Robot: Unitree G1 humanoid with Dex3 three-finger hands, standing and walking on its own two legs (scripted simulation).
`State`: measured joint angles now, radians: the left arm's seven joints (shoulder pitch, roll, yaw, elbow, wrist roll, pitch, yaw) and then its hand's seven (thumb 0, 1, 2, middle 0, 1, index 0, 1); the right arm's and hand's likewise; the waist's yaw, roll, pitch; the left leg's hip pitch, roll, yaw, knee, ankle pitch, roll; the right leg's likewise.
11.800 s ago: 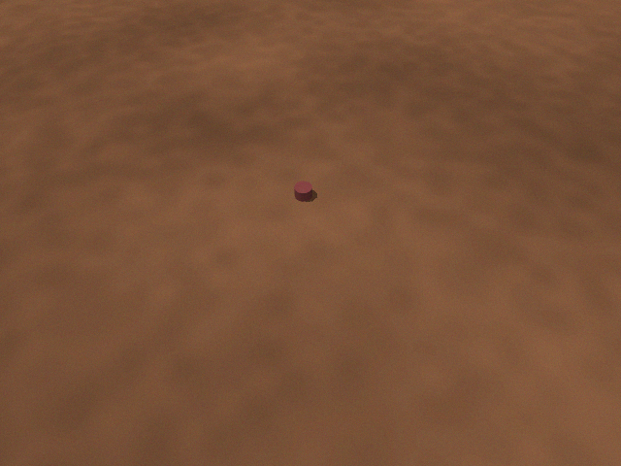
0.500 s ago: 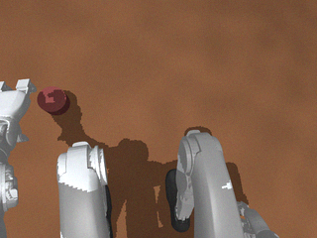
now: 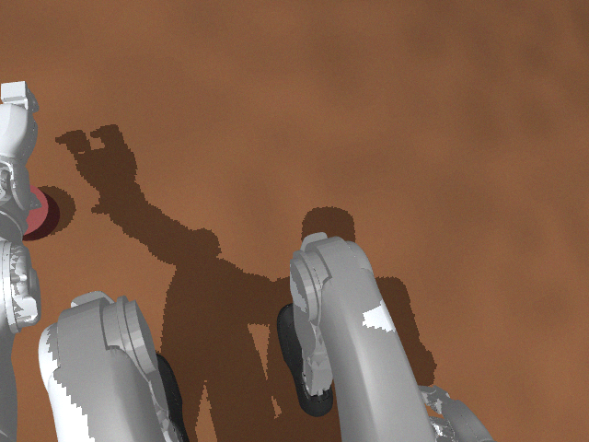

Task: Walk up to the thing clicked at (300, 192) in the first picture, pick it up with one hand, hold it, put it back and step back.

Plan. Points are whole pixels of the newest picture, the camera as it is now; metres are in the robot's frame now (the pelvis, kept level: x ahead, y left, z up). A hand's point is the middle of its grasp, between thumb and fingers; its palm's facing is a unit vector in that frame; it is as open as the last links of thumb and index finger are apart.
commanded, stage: approach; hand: left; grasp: from above
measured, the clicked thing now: (23, 212) +0.46 +0.30 -0.29
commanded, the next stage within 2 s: close in in 0.10 s
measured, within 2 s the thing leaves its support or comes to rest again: neither
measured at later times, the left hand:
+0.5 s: hand out of the picture +0.41 +0.32 -0.20, palm faces -0.48 -0.08 -0.87, open 14.0 cm
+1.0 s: hand (14, 218) +0.44 +0.30 -0.24, palm faces -0.50 -0.12 -0.86, open 14.1 cm
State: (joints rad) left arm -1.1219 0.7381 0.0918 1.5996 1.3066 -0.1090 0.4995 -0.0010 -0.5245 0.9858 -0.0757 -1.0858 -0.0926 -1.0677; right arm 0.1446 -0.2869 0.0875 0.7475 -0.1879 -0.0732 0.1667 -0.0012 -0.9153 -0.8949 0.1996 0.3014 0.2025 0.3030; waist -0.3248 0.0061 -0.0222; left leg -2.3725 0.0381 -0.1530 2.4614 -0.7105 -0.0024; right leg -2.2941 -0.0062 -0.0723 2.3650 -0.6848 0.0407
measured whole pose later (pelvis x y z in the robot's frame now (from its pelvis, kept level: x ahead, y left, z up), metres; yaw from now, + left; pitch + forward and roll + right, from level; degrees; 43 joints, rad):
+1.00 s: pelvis +0.00 +0.00 -0.02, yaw -2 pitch +31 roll -11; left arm -1.01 0.90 0.19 1.69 1.29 -0.22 0.54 0.00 -0.50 0.96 -0.07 -1.04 -0.08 -1.02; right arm 0.15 -0.30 0.18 0.73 -0.25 -0.15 0.24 0.00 -0.91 -0.90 0.20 0.30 0.20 0.30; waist -0.34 -0.06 0.11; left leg -2.38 0.04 -0.21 2.54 -0.73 -0.01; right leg -2.28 0.01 -0.11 2.41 -0.68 0.05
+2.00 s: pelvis +0.00 +0.01 -0.02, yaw -5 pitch +27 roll -14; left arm -1.03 0.98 0.14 1.78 1.32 -0.25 0.69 0.00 -0.43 0.92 -0.12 -1.02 -0.14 -1.00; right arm 0.07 -0.34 0.27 0.72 -0.30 -0.26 0.30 0.00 -0.91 -0.90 0.20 0.30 0.20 0.30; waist -0.37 -0.12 0.18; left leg -2.36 0.04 -0.27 2.59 -0.75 -0.01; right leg -2.24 0.03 -0.15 2.41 -0.67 0.06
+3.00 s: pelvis -0.01 +0.01 -0.02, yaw -6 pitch +27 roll -14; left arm -1.06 1.01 0.11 1.81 1.28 -0.24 0.66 0.00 -0.08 0.65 -0.43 -0.84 -0.52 -0.79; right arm 0.07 -0.36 0.30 0.69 -0.29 -0.27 0.29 0.00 -0.91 -0.90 0.20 0.30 0.20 0.30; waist -0.38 -0.14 0.19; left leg -2.34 0.03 -0.27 2.57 -0.73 0.00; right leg -2.22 0.03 -0.16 2.39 -0.66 0.07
